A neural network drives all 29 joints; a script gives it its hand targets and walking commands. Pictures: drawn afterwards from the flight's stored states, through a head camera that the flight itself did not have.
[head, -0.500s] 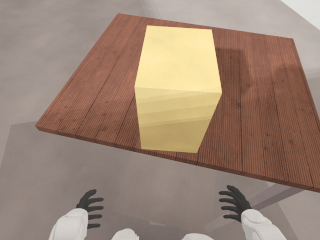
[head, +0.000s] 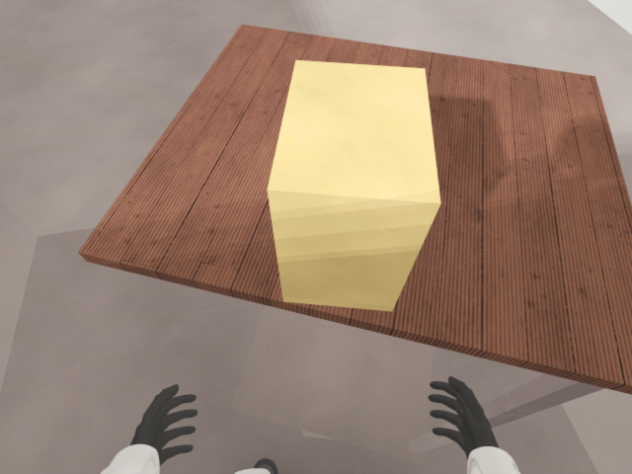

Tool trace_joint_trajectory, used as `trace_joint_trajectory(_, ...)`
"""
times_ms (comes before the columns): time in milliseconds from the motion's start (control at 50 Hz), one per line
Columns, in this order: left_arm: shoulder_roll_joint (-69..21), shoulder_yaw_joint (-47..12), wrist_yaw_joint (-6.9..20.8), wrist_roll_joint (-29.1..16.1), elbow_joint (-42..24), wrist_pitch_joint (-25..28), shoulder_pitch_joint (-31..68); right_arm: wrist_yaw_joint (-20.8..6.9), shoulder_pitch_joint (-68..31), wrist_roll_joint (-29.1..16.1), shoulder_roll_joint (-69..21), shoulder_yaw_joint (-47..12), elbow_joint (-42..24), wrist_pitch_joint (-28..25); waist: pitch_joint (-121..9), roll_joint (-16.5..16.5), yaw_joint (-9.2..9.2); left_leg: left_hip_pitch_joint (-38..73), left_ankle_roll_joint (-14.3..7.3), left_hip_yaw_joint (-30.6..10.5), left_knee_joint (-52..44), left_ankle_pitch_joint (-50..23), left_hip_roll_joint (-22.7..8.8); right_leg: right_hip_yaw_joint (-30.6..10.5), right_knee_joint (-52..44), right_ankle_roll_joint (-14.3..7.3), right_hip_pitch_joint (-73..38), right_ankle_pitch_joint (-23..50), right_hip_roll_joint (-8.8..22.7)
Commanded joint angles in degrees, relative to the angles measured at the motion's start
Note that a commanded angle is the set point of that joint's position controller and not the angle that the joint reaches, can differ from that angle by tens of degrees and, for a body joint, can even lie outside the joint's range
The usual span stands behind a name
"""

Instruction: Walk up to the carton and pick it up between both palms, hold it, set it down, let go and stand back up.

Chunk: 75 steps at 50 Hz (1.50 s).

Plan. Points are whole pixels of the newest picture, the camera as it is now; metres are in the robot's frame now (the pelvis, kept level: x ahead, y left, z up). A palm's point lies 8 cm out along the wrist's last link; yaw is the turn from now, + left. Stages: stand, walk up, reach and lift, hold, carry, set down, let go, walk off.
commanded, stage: reach and lift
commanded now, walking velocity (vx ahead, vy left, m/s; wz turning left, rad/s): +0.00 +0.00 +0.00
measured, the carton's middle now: (347, 195) +0.45 +0.00 +0.06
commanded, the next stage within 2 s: none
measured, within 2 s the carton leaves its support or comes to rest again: neither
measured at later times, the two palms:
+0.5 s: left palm (149, 430) +0.17 +0.23 -0.04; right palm (482, 434) +0.17 -0.16 -0.03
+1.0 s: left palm (161, 392) +0.20 +0.20 +0.01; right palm (494, 401) +0.20 -0.16 +0.01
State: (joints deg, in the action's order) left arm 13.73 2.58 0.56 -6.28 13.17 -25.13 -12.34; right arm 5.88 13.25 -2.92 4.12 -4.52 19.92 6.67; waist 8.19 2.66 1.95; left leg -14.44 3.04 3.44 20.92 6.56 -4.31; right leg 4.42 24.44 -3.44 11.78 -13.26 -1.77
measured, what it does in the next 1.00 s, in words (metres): stands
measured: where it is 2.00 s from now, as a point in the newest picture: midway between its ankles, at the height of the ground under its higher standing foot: outside the picture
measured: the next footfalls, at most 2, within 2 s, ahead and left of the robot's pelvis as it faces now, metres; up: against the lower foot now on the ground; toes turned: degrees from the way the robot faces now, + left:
none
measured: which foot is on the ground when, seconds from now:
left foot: down 0.00-1.00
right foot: down 0.00-1.00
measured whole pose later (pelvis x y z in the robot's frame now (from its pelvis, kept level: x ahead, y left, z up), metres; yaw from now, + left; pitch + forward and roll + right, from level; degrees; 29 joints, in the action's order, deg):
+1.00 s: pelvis +0.01 +0.02 +0.00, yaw -2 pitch -2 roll +0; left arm 10.0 -6.2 -6.9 -9.9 -7.3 -15.4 -19.2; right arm 5.5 20.0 -8.2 4.2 -0.5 -1.1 5.6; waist 3.7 1.8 3.0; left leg -9.0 1.2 5.5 19.2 7.8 -3.2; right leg 1.4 20.6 -1.7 6.3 -12.1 -1.1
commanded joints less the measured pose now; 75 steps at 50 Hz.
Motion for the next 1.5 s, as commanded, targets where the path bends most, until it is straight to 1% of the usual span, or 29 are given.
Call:
trace_joint_trajectory(0, 5.7, 1.8, -1.2, 0.4, -9.6, 2.8, -0.9, -0.2, 1.0, 0.3, 4.9, 3.6, -9.9, -2.4, -16.2, -2.4, 0.97, 14.4, -1.3, 2.8, -0.9, -7.3, 4.2, -2.2, -8.8, 6.2, 1.6, 12.2, 2.6)
trace_joint_trajectory(40, 4.9, 1.0, -2.0, 0.4, -11.2, 3.7, -0.5, -0.8, 0.7, 0.2, 4.8, 4.2, -10.5, -2.8, -15.7, -3.0, 1.12, 15.6, -1.2, 2.7, -1.1, -6.9, 4.1, -1.8, -9.6, 5.4, 3.2, 9.0, 2.1)
trace_joint_trajectory(100, 3.5, -0.6, -3.3, 0.4, -13.8, 5.0, -0.2, -1.9, 0.6, 0.2, 5.0, 5.2, -11.2, -3.7, -15.5, -4.3, 0.95, 17.0, -1.0, 2.3, -1.2, -6.6, 4.0, -1.6, -10.1, 4.2, 4.9, 6.5, 1.6)
trace_joint_trajectory(160, 2.1, -2.1, -4.5, 0.5, -16.7, 5.9, -0.6, -2.8, 0.7, -0.3, 5.6, 6.2, -12.2, -4.6, -15.4, -5.4, 0.79, 18.5, -0.7, 1.7, -1.5, -6.7, 3.8, -1.4, -10.5, 3.2, 5.6, 5.1, 1.2)
trace_joint_trajectory(240, 0.4, -3.9, -5.7, 0.5, -19.0, 6.4, -2.0, -3.7, 1.3, -1.1, 6.5, 7.3, -13.1, -5.0, -14.4, -5.9, 0.7, 19.6, -0.4, 0.9, -1.9, -7.2, 3.5, -1.4, -10.9, 2.4, 5.8, 4.5, 0.6)
trace_joint_trajectory(440, -2.3, -6.3, -7.0, 0.2, -23.4, 8.0, -5.2, -4.5, 3.5, -2.4, 8.3, 8.5, -18.4, -4.7, -12.0, -4.2, 0.67, 20.5, -0.2, -0.2, -3.0, -9.0, 3.0, -2.2, -12.2, 1.6, 4.9, 4.4, -0.3)
trace_joint_trajectory(600, -2.4, -6.9, -7.5, -0.6, -26.7, 11.2, -5.5, -3.9, 4.4, -3.1, 6.9, 8.2, -24.7, -5.3, -10.8, -3.0, 1.16, 18.5, -1.0, 0.0, -3.4, -6.4, 3.1, -3.6, -12.4, 1.6, 5.0, 3.0, 0.2)
trace_joint_trajectory(660, -2.1, -7.3, -7.6, -1.2, -28.1, 12.3, -4.7, -3.3, 4.1, -3.4, 6.3, 8.0, -27.1, -5.4, -10.9, -2.8, 1.03, 18.0, -1.2, 0.2, -3.4, -5.2, 3.2, -4.1, -12.3, 1.7, 5.4, 2.5, 0.6)
trace_joint_trajectory(740, -1.5, -7.5, -7.8, -2.0, -29.7, 13.0, -3.6, -2.5, 3.4, -3.6, 5.3, 7.6, -29.7, -5.1, -10.9, -2.4, 1.14, 17.0, -1.6, 0.4, -3.4, -2.8, 3.4, -4.7, -11.9, 1.9, 5.5, 1.4, 1.0)
trace_joint_trajectory(820, -0.8, -7.2, -7.8, -2.7, -31.3, 13.2, -2.5, -1.5, 2.7, -4.2, 4.8, 7.2, -32.2, -4.8, -11.4, -2.2, 1.13, 16.9, -1.9, 0.5, -3.1, -2.1, 3.5, -5.2, -11.6, 2.2, 5.7, 1.5, 1.4)
trace_joint_trajectory(1000, 0.0, -6.0, -7.1, -3.9, -35.6, 13.5, 0.1, 0.7, 0.9, -5.9, 4.4, 5.6, -36.9, -4.7, -13.1, -2.4, 0.6, 18.6, -1.9, 0.2, -2.0, -4.7, 3.9, -5.9, -10.4, 2.9, 4.6, 6.6, 1.8)
trace_joint_trajectory(1160, -0.4, -4.4, -6.2, -3.7, -38.8, 14.1, 1.4, 2.2, -0.6, -7.3, 4.7, 4.1, -40.3, -5.8, -14.8, -2.3, 0.34, 21.0, -1.9, -0.7, -1.3, -9.1, 4.0, -6.4, -9.6, 3.6, 2.4, 13.3, 1.8)
trace_joint_trajectory(1220, -0.4, -4.0, -6.0, -3.7, -39.6, 13.6, 3.6, 2.8, -2.6, -7.7, 5.3, 4.3, -40.8, -5.4, -15.0, -2.5, 0.03, 21.4, -1.8, -0.9, -1.4, -9.0, 4.0, -6.3, -9.6, 3.5, 2.2, 13.6, 1.6)
trace_joint_trajectory(1280, -0.6, -3.7, -6.1, -4.0, -40.8, 11.8, 5.5, 3.3, -4.8, -8.5, 6.0, 4.0, -41.7, -4.4, -15.8, -2.3, -0.16, 21.7, -1.9, -1.1, -1.4, -9.6, 3.9, -6.5, -9.4, 3.6, 1.8, 14.9, 1.6)
trace_joint_trajectory(1420, -1.0, -2.0, -6.3, -4.5, -45.3, 5.0, 11.4, 4.9, -11.6, -11.6, 8.9, 3.7, -43.9, -0.9, -19.4, -2.6, -0.46, 23.6, -1.5, -1.4, -0.7, -13.6, 3.8, -6.3, -8.3, 4.1, 0.5, 20.2, 0.8)
trace_joint_trajectory(1480, -1.1, -0.8, -6.1, -4.3, -45.4, 1.8, 14.5, 5.6, -15.3, -12.9, 9.9, 3.5, -43.2, 0.8, -20.1, -2.2, -0.77, 24.0, -1.6, -1.4, -0.7, -13.8, 3.8, -6.4, -8.1, 4.4, 0.0, 21.9, 0.7)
